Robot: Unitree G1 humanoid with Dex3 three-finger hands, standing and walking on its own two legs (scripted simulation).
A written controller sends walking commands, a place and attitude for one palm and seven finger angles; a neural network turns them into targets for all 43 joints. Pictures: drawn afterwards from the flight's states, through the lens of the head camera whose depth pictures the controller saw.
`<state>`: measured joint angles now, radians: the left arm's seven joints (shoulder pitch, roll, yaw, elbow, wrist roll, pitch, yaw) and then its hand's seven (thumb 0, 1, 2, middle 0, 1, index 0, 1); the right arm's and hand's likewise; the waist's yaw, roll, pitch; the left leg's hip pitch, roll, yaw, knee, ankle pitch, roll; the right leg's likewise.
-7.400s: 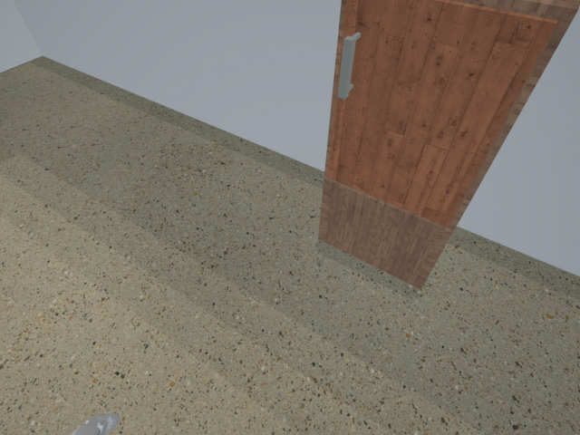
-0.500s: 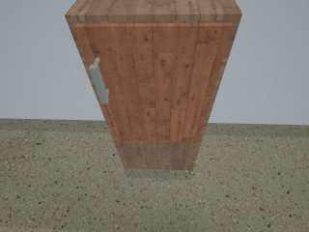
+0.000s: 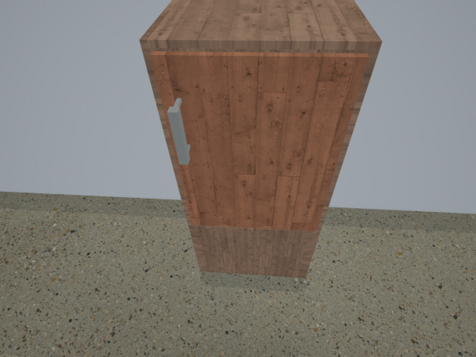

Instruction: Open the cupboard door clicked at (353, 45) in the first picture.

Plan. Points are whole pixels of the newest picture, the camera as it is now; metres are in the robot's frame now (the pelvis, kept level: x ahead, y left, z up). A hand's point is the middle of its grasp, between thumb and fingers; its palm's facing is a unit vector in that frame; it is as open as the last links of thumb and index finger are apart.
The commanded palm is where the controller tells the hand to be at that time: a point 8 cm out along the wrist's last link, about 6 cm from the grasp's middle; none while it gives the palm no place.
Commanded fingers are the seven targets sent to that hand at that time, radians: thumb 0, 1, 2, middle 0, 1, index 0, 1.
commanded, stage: come to a stop and stand still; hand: left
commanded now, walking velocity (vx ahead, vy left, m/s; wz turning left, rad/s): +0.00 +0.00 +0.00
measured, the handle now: (181, 132) +0.57 +0.17 +0.07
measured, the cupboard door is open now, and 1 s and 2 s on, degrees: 0 0 0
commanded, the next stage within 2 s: look again from close up in 1.26 s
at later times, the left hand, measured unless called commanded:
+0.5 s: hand out of the picture +0.02 +0.15 -0.15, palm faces +0.03 -0.97 -0.24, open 7.3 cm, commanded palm none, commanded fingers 0.00 0.90 0.90 -0.20 -0.30 -0.20 -0.30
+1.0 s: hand out of the picture +0.05 +0.13 -0.15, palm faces +0.06 -0.97 -0.24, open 7.3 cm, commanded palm none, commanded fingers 0.00 0.90 0.90 -0.20 -0.30 -0.20 -0.30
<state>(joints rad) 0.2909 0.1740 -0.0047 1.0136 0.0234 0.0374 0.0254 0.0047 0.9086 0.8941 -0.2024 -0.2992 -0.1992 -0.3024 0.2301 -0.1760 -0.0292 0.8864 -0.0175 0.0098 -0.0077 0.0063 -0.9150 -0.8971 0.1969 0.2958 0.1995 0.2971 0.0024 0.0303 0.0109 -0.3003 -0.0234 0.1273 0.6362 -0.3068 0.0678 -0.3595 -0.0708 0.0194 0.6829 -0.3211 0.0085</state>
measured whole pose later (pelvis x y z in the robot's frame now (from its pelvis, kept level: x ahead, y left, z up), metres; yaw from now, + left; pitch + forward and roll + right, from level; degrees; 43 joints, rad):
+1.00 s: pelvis +0.04 -0.05 +0.02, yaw +2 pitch +0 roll +1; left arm 0.25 0.14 0.00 1.12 0.01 -0.02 0.03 0.01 0.93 0.89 -0.20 -0.30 -0.20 -0.30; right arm 0.28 -0.15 0.00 1.11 -0.02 -0.02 -0.03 0.01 -0.91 -0.90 0.20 0.30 0.20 0.30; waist 0.00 0.04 0.03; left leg -0.17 0.02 0.07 0.41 -0.23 -0.02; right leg -0.23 0.01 0.00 0.49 -0.25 -0.03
